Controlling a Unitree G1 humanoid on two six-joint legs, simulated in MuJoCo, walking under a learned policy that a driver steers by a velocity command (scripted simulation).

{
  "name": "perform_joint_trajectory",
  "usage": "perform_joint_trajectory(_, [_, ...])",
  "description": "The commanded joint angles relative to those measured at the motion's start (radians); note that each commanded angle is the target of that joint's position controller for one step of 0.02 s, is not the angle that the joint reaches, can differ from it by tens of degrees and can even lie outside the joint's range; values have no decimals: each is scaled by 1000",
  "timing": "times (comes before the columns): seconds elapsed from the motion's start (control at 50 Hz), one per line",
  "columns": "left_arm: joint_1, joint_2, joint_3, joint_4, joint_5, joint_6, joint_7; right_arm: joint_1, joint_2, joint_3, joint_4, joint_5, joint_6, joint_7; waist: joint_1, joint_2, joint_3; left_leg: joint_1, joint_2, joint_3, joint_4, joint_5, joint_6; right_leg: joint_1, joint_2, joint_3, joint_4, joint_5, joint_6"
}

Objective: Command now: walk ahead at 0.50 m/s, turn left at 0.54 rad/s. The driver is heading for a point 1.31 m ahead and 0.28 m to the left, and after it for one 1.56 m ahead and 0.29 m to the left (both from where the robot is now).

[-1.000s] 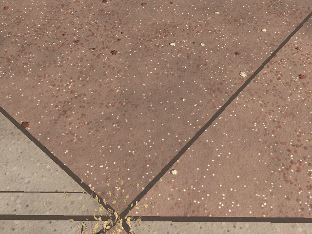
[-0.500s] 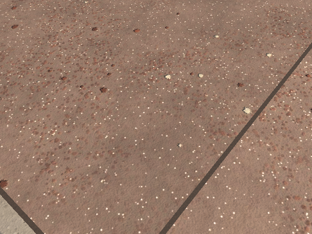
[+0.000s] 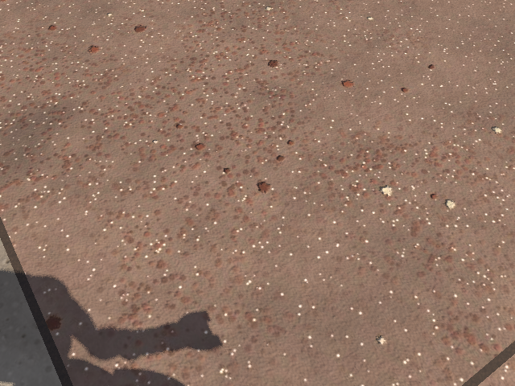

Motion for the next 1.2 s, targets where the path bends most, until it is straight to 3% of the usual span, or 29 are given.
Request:
perform_joint_trajectory(0.02, [-90, 125, 19, -135, 0, -75, -7, 162, -144, -43, -28, 0, -15, -12, -68, -4, -164, 547, 289, -516, -329, 31, 211, -536, -51, 112, 116, 98, -24])
perform_joint_trajectory(0.06, [-66, 136, 32, -131, 25, -53, -2, 91, -106, -28, -61, -15, -14, -19, -7, 30, -119, 365, 238, -420, -372, 188, 197, -409, -82, 112, 21, 163, -4])
perform_joint_trajectory(0.1, [-50, 108, 28, -136, 33, -32, -1, 94, -122, -34, -64, -11, -16, -28, 8, 36, -110, 286, 218, -362, -393, 289, 206, -377, -80, 91, -56, 195, 29])
perform_joint_trajectory(0.22, [-258, 51, 4, -200, 25, -31, -9, 176, -156, -45, -42, 1, -1, -59, -69, 72, -67, 197, 130, -268, -377, 184, 126, -298, 1, 62, -493, 549, 69])
perform_joint_trajectory(0.32, [-309, 103, 22, -227, 8, -50, -30, 231, -146, -45, -21, 7, 13, -66, -77, 99, -66, 318, 189, -409, -271, 91, 98, -255, 29, 109, -632, 509, 35])
perform_joint_trajectory(0.36, [-240, 125, 35, -214, 7, -59, -31, 210, -143, -46, -28, 3, 18, -67, -33, 129, -77, 342, 197, -451, -201, 130, 79, -175, 31, 100, -658, 430, -2])
perform_joint_trajectory(0.38, [-150, 145, 48, -191, 13, -64, -25, 197, -120, -38, -36, 1, 19, -64, 16, 123, -122, 323, 156, -431, -114, 178, 52, -39, 26, 87, -695, 439, -31])
perform_joint_trajectory(0.4, [-19, 188, 62, -179, 32, -68, -18, 194, -65, -17, -53, -10, 15, -59, 76, 57, -247, 232, 100, -368, 117, 117, 18, 201, -101, 196, -668, 405, -92])
perform_joint_trajectory(0.42, [101, 276, 86, -153, 49, -57, -14, 324, 1, 3, -78, 10, 6, -60, 46, -224, -398, -110, -51, -221, 464, -245, -60, 570, -337, 611, -718, 226, -252])
perform_joint_trajectory(0.44, [111, 215, 74, -142, 19, -49, -22, 344, -72, -1, -73, 20, 2, -61, 47, -297, -386, -285, 5, -215, 636, -411, -76, 590, -406, 841, -801, -10, -283])
perform_joint_trajectory(0.46, [62, 138, 54, -159, 14, -43, -19, 253, -149, -22, -70, 19, 6, -60, 73, -174, -243, -333, 53, -218, 696, -321, -84, 471, -362, 704, -825, -59, -237])
perform_joint_trajectory(0.48, [12, 113, 44, -165, 22, -33, -15, 180, -156, -26, -84, 8, 12, -61, 68, -100, -158, -315, 88, -177, 692, -245, -89, 348, -317, 553, -831, 48, -201])
perform_joint_trajectory(0.52, [-41, 76, 29, -153, 32, -29, -12, 132, -127, -31, -104, -2, 17, -53, 27, -99, -66, -254, 142, -168, 608, -161, -91, 172, -244, 363, -878, 247, -178])
perform_joint_trajectory(0.56, [-48, 74, 30, -139, 26, -35, -12, 147, -82, -25, -108, 10, 29, -45, 9, -123, -53, -212, 162, -140, 558, -138, -94, 112, -218, 258, -925, 322, -180])
perform_joint_trajectory(0.62, [-38, 115, 45, -113, 22, -42, -12, 97, -53, -15, -136, 1, 38, -42, 8, -90, -38, -254, 179, -130, 454, -69, -110, 114, -237, 162, -966, 435, -209])
perform_joint_trajectory(0.72, [-7, 144, 49, -72, 13, -30, -14, -21, -15, 5, -154, -2, 16, -20, 45, -58, -23, -184, 155, -80, 157, 158, -100, 134, -197, -1, -978, 538, -188])
perform_joint_trajectory(0.82, [75, 189, 59, -12, -16, -5, -17, -146, -30, 7, -200, 0, 3, 3, 64, -67, 19, -147, 121, -24, -19, 98, -57, 252, -250, -20, -947, 615, -176])
perform_joint_trajectory(0.86, [71, 212, 63, 2, -24, 7, -12, -100, -64, -8, -196, -8, 3, 4, 13, -97, -26, -34, 77, 14, -65, 24, -20, 295, -256, -44, -841, 886, -155])
perform_joint_trajectory(0.88, [58, 214, 60, 7, -26, 14, -9, 14, -95, -28, -164, -12, 4, 1, -62, -96, -97, 143, 43, 42, -116, 64, 7, 272, -231, -84, -702, 1029, -131])
perform_joint_trajectory(0.9, [67, 188, 47, 7, -18, 14, -3, 168, -148, -56, -114, -12, 8, -10, -132, -82, -190, 396, 34, 31, -117, 108, 33, 158, -187, -121, -509, 1007, -97])
perform_joint_trajectory(0.92, [79, 115, 19, -31, 15, 5, -3, 323, -238, -79, -88, -21, 16, -30, -171, 73, -330, 745, 255, -280, -90, 114, 118, -152, -113, -146, -156, 624, -44])
perform_joint_trajectory(0.94, [162, 41, -11, -38, 18, -16, -14, 312, -278, -73, -89, -16, 12, -27, -94, 247, -463, 890, 449, -734, -230, -16, 256, -403, 39, 1, 109, -115, -11])
perform_joint_trajectory(0.96, [69, 140, 17, -39, -16, -29, -23, 293, -185, -48, -90, -12, 3, -21, -135, 137, -398, 835, 426, -692, -276, -72, 223, -505, -8, 104, 191, -98, -19])
perform_joint_trajectory(0.98, [-7, 153, 20, -68, -32, -38, -25, 239, -157, -36, -84, -12, -4, -19, -119, 127, -247, 700, 386, -530, -293, 2, 187, -553, -47, 80, 174, -12, -31])
perform_joint_trajectory(1.0, [-32, 139, 18, -67, -18, -41, -18, 177, -131, -28, -81, -12, -8, -18, -83, 66, -179, 570, 340, -429, -312, 78, 160, -525, -84, 69, 113, 75, -31])
perform_joint_trajectory(1.02, [-29, 136, 23, -63, -1, -36, -16, 132, -103, -20, -84, -18, -12, -15, -49, 72, -133, 462, 309, -359, -344, 157, 149, -475, -107, 70, 60, 132, -24])
perform_joint_trajectory(1.04, [2, 125, 22, -53, 1, -24, -19, 106, -84, -15, -86, -26, -17, -15, -16, 85, -125, 393, 289, -321, -380, 182, 147, -414, -123, 81, 38, 174, -19])
perform_joint_trajectory(1.1, [7, 82, 15, -48, 7, 4, -17, 99, -96, -20, -62, -20, -39, -19, 13, 67, -93, 309, 282, -246, -456, 240, 168, -395, -126, 73, -43, 247, 12])
perform_joint_trajectory(1.2, [-160, 52, 0, -93, 14, -1, -25, 154, -123, -25, -11, -18, -37, -39, -34, 50, -26, 311, 238, -127, -491, 233, 127, -427, -100, 57, -362, 523, 27])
